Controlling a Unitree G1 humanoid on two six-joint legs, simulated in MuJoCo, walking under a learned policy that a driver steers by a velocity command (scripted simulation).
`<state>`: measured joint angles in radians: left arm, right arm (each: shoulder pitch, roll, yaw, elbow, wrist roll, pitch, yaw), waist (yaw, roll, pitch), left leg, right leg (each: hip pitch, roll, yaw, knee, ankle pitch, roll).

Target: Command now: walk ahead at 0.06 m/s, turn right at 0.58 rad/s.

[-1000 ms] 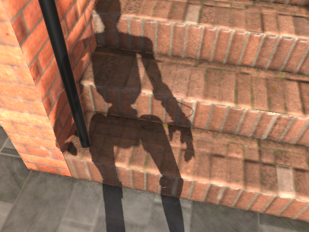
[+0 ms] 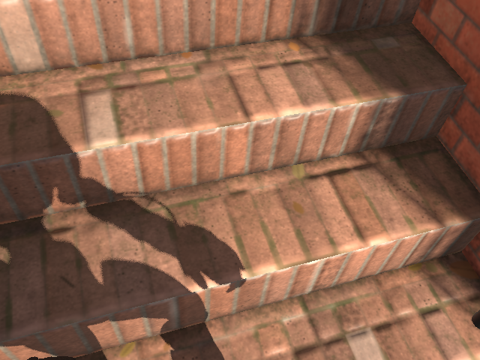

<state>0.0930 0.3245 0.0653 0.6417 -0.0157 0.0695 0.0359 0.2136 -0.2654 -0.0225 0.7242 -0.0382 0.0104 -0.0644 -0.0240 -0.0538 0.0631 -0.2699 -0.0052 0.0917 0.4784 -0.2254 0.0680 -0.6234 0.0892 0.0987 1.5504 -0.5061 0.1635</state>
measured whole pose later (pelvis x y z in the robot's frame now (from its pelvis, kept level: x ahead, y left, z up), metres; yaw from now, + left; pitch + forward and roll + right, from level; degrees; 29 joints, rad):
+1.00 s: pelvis +0.00 -0.09 -0.01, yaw -14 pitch +1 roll +1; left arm 0.26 0.23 0.06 0.73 0.01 -0.09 -0.04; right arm 0.28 -0.21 -0.01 0.70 0.01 -0.05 -0.03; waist 0.01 0.00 -0.02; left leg -0.35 0.01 -0.01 1.01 -0.53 -0.01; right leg -0.23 0.04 -0.03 0.57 -0.36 -0.09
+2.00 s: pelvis +0.44 -0.06 +0.20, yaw -6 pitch +4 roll -5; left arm -0.08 0.09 -0.11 0.55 -0.01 -0.05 -0.06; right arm 0.62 -0.05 0.02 0.99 -0.01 0.04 -0.07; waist -0.13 -0.03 0.03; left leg 0.05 0.06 -0.07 0.22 -0.30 0.03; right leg -1.16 -0.06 -0.18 1.46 -0.29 0.01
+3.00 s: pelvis +0.62 -0.03 +0.36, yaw +26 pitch +4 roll -2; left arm 0.14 0.17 -0.01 0.64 0.00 0.05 0.05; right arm 0.07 -0.21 0.00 0.50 -0.05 0.05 -0.05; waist -0.01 -0.01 -0.04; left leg -0.37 -0.07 -0.15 0.58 -0.26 0.03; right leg -0.55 0.00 -0.02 1.13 -0.40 0.09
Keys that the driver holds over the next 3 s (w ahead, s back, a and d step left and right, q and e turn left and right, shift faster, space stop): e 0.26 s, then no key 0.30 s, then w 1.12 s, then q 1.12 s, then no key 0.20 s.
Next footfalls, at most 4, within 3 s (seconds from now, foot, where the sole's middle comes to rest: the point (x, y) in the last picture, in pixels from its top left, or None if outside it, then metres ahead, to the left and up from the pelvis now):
0.38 right None -0.01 -0.17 -0.78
0.68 left None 0.00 0.06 -0.78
1.42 left None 0.35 0.06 -0.59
2.02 right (318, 215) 0.67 -0.20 -0.41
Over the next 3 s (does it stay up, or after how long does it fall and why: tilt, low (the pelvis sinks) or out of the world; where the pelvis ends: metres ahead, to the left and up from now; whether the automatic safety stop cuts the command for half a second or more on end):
stays up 0.62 -0.03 0.36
